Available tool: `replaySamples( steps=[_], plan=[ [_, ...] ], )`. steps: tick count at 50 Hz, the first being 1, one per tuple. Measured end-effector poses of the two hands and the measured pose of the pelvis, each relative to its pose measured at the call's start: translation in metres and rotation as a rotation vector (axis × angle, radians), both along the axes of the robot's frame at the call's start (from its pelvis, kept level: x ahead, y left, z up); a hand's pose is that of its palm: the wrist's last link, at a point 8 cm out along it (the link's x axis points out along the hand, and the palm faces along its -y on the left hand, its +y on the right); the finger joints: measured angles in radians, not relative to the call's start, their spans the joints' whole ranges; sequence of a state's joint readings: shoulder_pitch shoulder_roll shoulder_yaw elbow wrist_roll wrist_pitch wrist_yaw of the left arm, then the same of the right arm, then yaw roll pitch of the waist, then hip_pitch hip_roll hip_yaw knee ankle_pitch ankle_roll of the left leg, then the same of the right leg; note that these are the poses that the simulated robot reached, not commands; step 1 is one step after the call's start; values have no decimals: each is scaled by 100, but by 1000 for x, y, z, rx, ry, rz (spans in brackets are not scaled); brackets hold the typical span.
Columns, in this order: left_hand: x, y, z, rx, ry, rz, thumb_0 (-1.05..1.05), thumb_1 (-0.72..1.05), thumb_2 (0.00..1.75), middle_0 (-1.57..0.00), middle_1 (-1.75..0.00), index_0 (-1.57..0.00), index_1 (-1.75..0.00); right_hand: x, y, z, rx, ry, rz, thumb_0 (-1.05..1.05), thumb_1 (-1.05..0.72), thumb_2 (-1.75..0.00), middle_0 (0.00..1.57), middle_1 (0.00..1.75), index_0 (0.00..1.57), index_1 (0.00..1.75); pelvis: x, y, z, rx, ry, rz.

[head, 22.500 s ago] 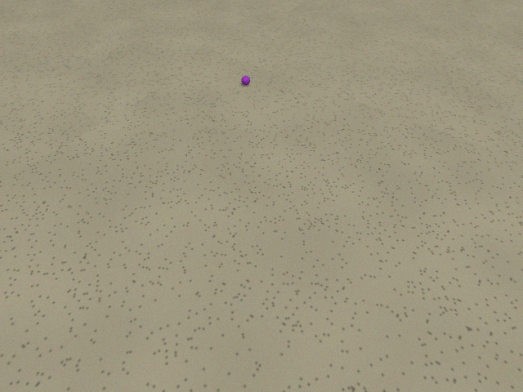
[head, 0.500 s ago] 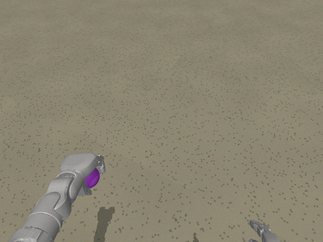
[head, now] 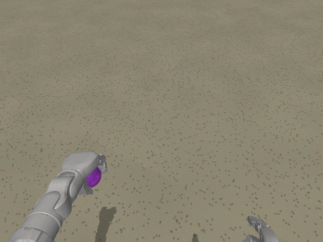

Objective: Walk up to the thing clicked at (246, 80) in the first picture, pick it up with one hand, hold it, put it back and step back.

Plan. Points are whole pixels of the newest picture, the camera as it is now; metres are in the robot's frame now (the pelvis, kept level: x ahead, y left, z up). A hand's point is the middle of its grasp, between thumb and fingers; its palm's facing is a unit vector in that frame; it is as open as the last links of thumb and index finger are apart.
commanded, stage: hold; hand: left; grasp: from above
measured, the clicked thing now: (89, 176) +0.31 +0.22 -0.05
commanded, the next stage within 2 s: crouch in 0.24 s
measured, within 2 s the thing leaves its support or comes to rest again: neither
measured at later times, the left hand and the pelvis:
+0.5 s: hand (88, 179) +0.29 +0.22 -0.04, palm faces -0.44 -0.06 -0.89, open 8.2 cm; pelvis +0.01 +0.00 +0.00, yaw +0 degrees
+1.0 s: hand (107, 190) +0.34 +0.22 -0.25, palm faces -0.41 +0.03 -0.91, open 8.1 cm; pelvis -0.04 +0.01 -0.14, yaw +1 degrees
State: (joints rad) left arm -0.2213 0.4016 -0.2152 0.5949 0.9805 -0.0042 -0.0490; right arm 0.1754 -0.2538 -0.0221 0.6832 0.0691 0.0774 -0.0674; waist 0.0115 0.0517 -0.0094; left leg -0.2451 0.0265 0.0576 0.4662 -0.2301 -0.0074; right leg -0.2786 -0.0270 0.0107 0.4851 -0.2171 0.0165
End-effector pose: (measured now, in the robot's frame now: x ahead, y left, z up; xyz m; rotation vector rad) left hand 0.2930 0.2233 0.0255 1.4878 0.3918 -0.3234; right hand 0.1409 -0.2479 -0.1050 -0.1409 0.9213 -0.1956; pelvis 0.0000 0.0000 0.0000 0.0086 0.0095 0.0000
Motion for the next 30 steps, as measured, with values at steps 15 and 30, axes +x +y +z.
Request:
replaySamples(
  steps=[15,30],
  plan=[
    [5,-1,-3,4,0,-2,-1,20,45,-69,-75,-77,-67,0,-2,-2,-2,22,-12,1,-92,-90,20,30,20,30,5,0,1,-1,5,1],
    [3,-1,-31,9,16,-2,-1,18,46,-72,-73,-80,-65,-6,-5,-3,-19,49,-5,0,-91,-90,20,30,20,30,3,0,-3,-1,34,12]
  ],
)
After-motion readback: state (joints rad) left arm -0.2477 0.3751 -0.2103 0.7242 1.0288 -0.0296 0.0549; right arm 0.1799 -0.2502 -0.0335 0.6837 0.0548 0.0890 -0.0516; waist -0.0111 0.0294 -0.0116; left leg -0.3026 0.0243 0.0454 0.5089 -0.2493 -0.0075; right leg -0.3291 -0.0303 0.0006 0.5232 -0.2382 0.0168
